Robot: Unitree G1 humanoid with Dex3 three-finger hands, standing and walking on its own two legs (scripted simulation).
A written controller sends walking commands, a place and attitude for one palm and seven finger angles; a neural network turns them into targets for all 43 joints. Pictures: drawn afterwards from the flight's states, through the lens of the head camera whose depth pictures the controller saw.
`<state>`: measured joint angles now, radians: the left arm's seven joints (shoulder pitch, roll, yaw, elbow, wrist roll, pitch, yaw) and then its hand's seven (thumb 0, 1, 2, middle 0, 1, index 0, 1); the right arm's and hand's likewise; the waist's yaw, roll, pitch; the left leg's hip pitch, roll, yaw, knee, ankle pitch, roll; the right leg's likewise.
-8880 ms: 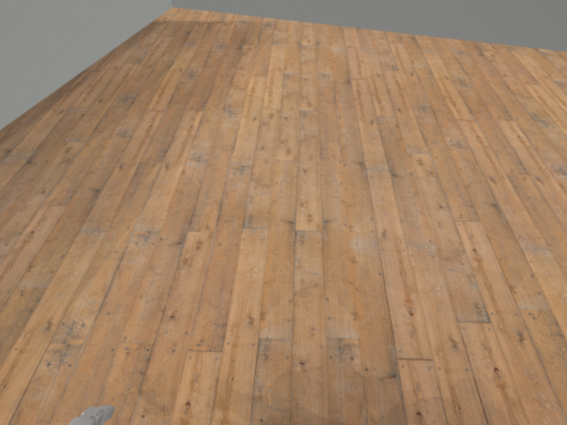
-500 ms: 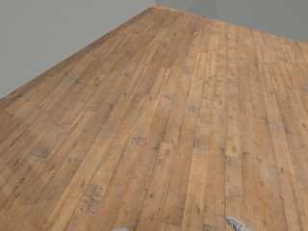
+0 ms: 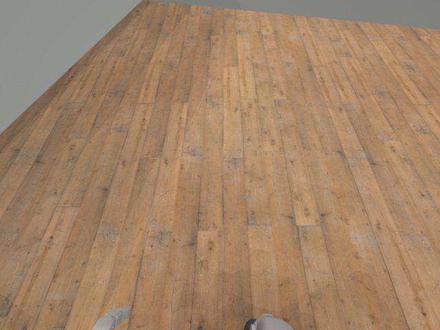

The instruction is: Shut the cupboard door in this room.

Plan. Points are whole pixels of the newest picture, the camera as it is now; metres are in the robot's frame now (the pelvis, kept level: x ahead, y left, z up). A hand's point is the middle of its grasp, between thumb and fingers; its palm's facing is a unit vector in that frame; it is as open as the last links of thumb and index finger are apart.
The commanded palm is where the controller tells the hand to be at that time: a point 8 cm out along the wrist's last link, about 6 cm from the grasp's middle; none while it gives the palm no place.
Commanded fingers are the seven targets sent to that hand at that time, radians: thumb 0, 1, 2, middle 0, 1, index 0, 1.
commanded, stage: walk around to get in front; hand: left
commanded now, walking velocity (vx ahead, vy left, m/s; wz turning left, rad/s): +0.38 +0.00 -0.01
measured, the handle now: out of the picture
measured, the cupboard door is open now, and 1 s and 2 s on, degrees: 77 77 77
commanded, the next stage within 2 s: walk to a spot facing it in 1.44 s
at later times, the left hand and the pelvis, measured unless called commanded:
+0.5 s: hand out of the picture +0.15 +0.19 -0.18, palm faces +0.14 -0.98 -0.16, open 7.3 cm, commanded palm none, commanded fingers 0.00 0.90 0.90 -0.20 -0.30 -0.20 -0.30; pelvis +0.22 +0.02 +0.00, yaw +2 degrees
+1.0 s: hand (162, 176) +0.54 +0.16 -0.15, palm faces -0.03 -0.97 -0.24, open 7.4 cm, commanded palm none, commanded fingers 0.00 0.90 0.90 -0.20 -0.30 -0.20 -0.30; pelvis +0.42 -0.02 -0.01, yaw -2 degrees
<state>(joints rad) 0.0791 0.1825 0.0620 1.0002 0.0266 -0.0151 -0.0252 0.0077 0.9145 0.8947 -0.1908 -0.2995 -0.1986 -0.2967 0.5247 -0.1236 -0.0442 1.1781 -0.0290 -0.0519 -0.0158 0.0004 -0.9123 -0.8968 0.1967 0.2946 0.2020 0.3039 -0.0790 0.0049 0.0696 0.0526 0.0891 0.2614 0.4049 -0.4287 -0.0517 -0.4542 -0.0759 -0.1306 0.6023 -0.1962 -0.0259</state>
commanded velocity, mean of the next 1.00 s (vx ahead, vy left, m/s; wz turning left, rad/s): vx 0.38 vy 0.00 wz -0.03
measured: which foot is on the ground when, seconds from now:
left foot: down 0.00-0.02, up 0.04-0.46, down 0.48-0.96, up 0.98-1.00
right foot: up 0.00-0.00, down 0.02-0.50, up 0.52-0.94, down 0.96-1.00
